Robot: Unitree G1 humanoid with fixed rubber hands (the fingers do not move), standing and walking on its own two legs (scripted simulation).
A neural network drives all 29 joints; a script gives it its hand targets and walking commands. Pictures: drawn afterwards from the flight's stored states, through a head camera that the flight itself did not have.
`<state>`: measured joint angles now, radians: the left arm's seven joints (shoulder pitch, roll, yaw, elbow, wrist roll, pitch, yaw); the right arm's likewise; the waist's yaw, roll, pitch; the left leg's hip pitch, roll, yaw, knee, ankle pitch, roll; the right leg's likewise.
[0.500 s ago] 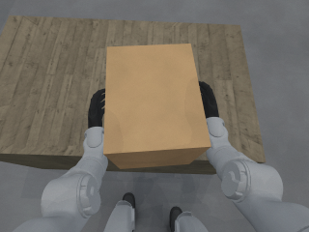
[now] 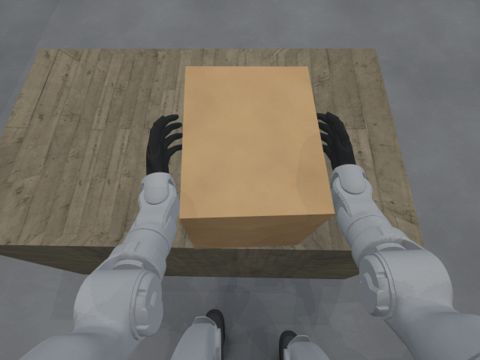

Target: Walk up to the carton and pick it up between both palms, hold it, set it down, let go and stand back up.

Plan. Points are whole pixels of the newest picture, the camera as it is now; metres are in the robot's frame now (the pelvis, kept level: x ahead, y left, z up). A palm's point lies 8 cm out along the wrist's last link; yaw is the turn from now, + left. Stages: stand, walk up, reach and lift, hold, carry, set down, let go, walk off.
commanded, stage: set down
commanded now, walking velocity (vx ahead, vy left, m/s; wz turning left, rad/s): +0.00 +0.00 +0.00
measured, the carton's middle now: (247, 164) +0.45 +0.03 -0.06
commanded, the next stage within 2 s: none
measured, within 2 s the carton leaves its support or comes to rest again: rests again in 0.02 s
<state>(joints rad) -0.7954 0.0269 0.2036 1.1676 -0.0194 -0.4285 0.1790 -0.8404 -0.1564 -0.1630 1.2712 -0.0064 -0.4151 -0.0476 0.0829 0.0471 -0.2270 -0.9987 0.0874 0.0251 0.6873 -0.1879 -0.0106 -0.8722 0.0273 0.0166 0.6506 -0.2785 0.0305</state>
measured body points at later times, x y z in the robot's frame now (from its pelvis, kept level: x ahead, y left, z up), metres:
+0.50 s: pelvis +0.00 -0.01 +0.02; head +0.12 +0.01 +0.45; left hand +0.39 +0.18 -0.01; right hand +0.43 -0.14 +0.01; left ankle +0.05 +0.12 -0.70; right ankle +0.00 -0.14 -0.70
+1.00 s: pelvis +0.00 -0.01 +0.01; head +0.09 +0.01 +0.45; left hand +0.33 +0.21 -0.03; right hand +0.39 -0.18 -0.01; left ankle +0.05 +0.12 -0.70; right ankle +0.00 -0.14 -0.70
